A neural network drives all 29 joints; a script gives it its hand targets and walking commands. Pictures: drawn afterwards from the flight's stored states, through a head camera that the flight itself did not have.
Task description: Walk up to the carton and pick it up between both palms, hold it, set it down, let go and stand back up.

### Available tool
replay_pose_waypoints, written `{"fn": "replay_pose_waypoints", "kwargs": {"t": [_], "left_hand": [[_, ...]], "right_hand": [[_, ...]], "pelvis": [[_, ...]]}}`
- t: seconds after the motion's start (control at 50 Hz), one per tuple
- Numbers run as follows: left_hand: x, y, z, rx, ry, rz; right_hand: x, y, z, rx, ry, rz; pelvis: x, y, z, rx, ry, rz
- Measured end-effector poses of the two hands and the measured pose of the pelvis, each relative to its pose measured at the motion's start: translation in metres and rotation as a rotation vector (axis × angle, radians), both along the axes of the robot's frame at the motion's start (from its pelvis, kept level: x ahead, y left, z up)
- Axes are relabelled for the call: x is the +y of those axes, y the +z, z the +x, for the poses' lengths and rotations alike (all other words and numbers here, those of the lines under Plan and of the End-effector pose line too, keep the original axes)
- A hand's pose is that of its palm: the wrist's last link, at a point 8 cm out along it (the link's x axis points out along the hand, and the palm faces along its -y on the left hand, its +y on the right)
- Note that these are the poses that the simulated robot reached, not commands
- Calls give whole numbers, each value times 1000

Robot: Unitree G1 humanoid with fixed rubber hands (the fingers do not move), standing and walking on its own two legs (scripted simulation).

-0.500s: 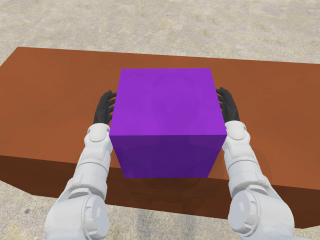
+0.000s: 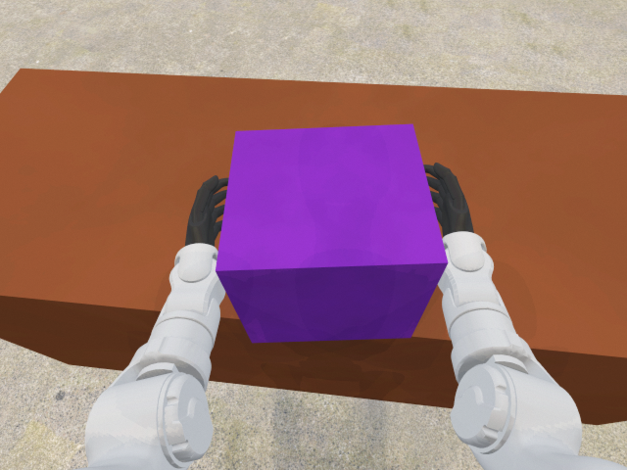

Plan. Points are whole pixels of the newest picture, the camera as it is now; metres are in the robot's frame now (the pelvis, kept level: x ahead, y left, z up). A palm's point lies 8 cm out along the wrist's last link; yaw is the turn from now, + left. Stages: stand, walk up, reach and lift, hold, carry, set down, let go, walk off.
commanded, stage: set down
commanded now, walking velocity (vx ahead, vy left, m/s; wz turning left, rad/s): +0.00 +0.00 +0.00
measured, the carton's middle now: (327, 239) +0.44 -0.02 -0.02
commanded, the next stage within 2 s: none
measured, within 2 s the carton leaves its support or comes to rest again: neither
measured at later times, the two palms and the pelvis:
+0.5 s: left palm (204, 240) +0.42 +0.14 +0.02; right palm (453, 226) +0.43 -0.19 +0.02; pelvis -0.01 +0.00 +0.00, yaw +0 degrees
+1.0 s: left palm (203, 241) +0.42 +0.14 +0.02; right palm (454, 227) +0.42 -0.19 +0.02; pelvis -0.02 -0.01 +0.00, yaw +0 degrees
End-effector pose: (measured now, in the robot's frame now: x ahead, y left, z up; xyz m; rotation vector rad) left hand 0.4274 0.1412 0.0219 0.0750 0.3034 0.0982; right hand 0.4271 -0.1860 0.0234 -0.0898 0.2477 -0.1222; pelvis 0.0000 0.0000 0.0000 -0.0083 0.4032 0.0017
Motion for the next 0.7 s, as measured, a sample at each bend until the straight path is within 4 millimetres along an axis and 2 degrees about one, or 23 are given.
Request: {"fn": "replay_pose_waypoints", "kwargs": {"t": [0.7], "left_hand": [[0, -2, -3, -19, -1, 2]], "right_hand": [[0, -1, -2, -16, 6, -12]], "pelvis": [[-4, -1, -13, 14, -6, 2]]}}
